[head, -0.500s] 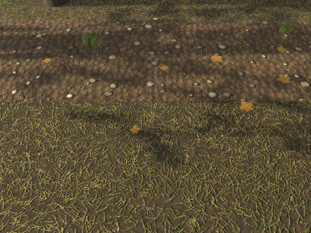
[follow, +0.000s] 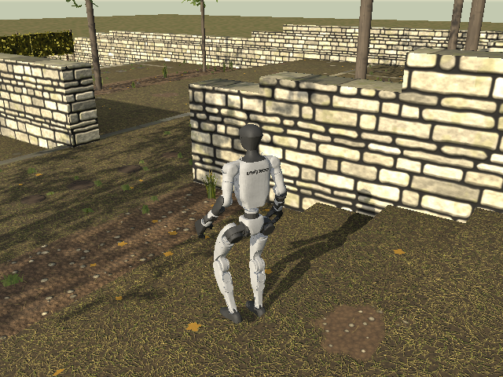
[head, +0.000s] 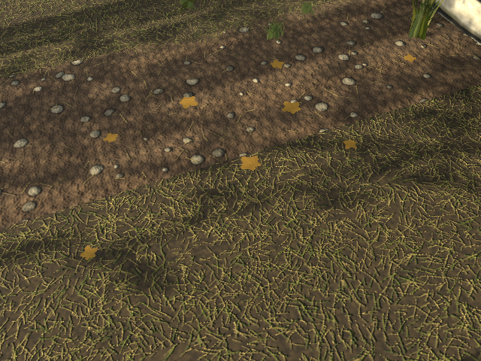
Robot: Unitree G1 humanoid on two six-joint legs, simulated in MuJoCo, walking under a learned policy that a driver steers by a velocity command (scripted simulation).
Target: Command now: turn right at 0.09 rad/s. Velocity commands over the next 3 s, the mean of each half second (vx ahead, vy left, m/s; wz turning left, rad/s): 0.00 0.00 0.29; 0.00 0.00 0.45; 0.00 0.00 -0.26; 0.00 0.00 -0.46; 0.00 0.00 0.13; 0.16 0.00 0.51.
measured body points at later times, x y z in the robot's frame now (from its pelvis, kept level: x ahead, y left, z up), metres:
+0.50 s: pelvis +0.04 +0.08 -0.01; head +0.06 +0.09 +0.44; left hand +0.10 +0.39 -0.12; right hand +0.22 -0.16 -0.12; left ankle +0.04 +0.16 -0.75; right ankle +0.02 -0.08 -0.71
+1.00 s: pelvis +0.07 +0.10 +0.00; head +0.10 +0.12 +0.44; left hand +0.03 +0.39 -0.13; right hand +0.30 -0.08 -0.11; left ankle +0.04 +0.17 -0.75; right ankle +0.17 -0.03 -0.72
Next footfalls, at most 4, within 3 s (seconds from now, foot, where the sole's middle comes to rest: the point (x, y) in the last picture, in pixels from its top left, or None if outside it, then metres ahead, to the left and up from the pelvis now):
0.14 left None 0.08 0.18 -0.78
1.04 right None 0.21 -0.02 -0.78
2.04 right None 0.17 -0.04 -0.78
2.46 left None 0.17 0.19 -0.78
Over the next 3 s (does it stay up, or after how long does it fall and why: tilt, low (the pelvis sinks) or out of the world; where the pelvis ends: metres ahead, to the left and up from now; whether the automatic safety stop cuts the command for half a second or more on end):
stays up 0.22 0.07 0.00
